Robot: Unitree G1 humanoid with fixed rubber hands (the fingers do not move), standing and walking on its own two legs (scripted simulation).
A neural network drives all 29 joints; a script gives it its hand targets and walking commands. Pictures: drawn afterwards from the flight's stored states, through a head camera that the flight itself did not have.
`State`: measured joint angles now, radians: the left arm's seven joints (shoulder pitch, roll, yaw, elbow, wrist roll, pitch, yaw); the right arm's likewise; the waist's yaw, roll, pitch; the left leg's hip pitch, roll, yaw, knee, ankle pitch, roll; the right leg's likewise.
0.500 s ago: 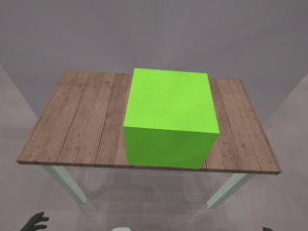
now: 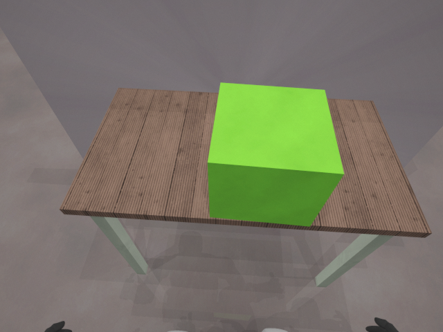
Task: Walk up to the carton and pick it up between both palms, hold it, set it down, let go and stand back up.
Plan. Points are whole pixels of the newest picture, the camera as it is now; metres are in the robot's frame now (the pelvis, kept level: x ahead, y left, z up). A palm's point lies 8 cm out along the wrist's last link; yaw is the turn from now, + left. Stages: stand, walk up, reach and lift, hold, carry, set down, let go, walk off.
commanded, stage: walk up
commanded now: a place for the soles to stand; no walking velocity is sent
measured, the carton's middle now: (265, 155) +0.48 -0.10 -0.01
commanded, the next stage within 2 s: reach and lift in 0.82 s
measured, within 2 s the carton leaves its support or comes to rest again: neither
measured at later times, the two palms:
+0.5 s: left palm out of the picture +0.09 +0.31 -0.09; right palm out of the picture +0.09 -0.31 -0.09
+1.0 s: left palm out of the picture +0.13 +0.28 -0.09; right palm out of the picture +0.10 -0.33 -0.10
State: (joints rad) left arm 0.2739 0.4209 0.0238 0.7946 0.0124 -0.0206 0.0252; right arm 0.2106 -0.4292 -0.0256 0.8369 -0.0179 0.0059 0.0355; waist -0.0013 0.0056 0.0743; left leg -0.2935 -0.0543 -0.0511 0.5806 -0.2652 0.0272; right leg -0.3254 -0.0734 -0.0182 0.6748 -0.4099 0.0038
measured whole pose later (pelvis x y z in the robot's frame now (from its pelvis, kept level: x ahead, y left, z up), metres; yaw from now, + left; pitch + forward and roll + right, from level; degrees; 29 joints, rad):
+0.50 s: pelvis +0.00 +0.00 +0.00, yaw +0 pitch +0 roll +0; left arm 0.25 0.40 -0.01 0.79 0.01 -0.03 -0.01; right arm 0.21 -0.43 0.01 0.84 -0.02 -0.01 0.03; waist 0.00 0.01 0.06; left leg -0.29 -0.05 -0.05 0.56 -0.27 0.03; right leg -0.28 -0.04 -0.01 0.55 -0.27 0.01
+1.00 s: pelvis -0.01 -0.01 -0.01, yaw -1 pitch -2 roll +0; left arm 0.12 0.35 0.03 0.67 0.01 0.32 0.04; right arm 0.11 -0.40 -0.15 0.99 -0.11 -0.18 0.08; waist 0.00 0.01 0.09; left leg -0.30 -0.02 -0.04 0.65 -0.31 0.01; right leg -0.28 -0.01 -0.01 0.64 -0.32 0.01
